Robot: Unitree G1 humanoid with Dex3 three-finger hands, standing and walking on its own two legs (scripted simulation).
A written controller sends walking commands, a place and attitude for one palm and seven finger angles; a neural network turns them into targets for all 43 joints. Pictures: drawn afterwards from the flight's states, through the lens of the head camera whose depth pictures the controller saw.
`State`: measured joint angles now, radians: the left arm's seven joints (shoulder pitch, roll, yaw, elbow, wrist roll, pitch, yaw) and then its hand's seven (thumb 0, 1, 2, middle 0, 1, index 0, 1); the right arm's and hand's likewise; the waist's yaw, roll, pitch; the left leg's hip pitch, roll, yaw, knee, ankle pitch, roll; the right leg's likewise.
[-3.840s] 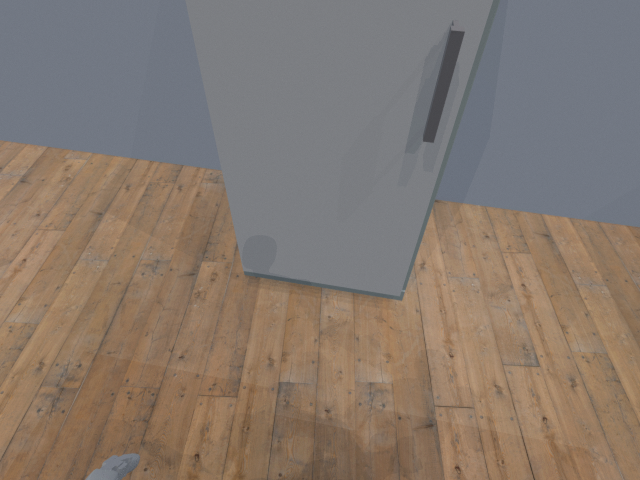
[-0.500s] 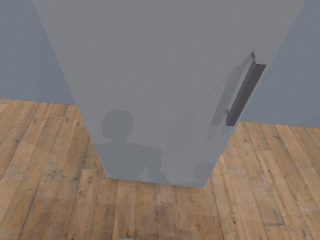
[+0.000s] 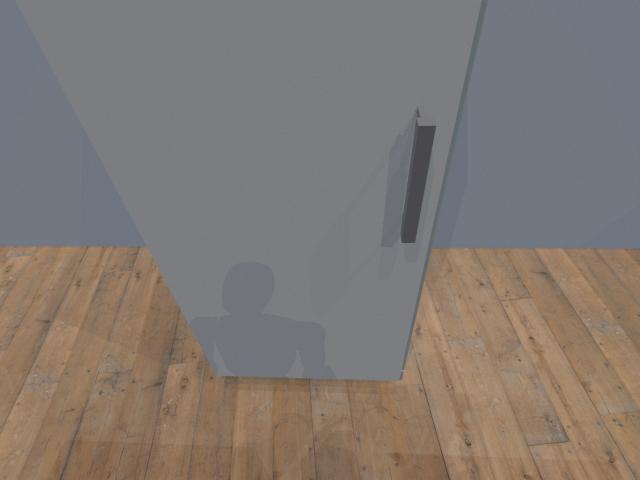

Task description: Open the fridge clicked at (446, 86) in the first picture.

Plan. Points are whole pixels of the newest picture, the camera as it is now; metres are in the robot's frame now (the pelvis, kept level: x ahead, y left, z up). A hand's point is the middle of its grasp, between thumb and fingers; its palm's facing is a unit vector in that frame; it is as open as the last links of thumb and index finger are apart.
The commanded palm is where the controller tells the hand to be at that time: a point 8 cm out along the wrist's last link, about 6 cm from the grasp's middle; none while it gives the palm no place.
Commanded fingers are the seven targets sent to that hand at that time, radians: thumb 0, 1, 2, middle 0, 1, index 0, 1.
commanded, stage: come to a stop and stand still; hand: right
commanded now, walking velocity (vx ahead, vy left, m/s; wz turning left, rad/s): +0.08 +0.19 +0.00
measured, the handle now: (414, 179) +0.54 -0.12 +0.10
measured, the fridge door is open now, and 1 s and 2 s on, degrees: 0 0 0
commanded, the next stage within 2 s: look again from close up in 1.12 s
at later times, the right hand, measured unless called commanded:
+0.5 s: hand out of the picture +0.03 -0.14 -0.19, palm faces -0.01 +0.98 -0.21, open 7.3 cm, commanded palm none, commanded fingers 0.00 -0.90 -0.90 0.20 0.30 0.20 0.30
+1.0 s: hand out of the picture -0.07 -0.14 -0.18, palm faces +0.04 +0.98 -0.18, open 7.4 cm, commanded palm none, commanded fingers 0.00 -0.90 -0.90 0.20 0.30 0.20 0.30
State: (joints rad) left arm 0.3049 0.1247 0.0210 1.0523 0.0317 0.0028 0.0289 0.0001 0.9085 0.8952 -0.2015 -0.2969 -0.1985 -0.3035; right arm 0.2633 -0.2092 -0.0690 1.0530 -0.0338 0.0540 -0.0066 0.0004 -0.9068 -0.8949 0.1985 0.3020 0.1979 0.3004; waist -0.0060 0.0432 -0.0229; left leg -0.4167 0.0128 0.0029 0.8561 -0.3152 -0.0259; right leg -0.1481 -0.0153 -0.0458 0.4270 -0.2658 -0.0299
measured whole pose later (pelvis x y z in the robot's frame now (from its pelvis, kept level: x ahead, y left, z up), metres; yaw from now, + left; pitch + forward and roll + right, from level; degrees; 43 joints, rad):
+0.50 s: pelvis +0.00 +0.03 -0.01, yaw +1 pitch -2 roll +1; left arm 0.30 0.14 0.01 1.07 0.02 -0.02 0.03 0.00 0.91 0.90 -0.20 -0.30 -0.20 -0.30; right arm 0.26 -0.16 -0.01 1.09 -0.02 -0.02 -0.05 0.01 -0.94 -0.89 0.20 0.30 0.20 0.30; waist 0.03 -0.01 0.01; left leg -0.19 0.00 0.05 0.56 -0.33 0.01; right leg -0.21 -0.04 -0.02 0.58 -0.33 0.02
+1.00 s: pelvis -0.04 +0.03 -0.01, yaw +0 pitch -3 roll +0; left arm 0.34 0.14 0.00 1.10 0.02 0.00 0.02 0.00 0.91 0.90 -0.20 -0.30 -0.20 -0.30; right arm 0.37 -0.15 0.00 1.09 -0.02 -0.01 -0.03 0.00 -0.91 -0.89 0.20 0.30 0.20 0.30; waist 0.00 0.00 0.02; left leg -0.21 0.02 0.07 0.47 -0.22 0.01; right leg -0.22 -0.02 0.00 0.48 -0.21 0.01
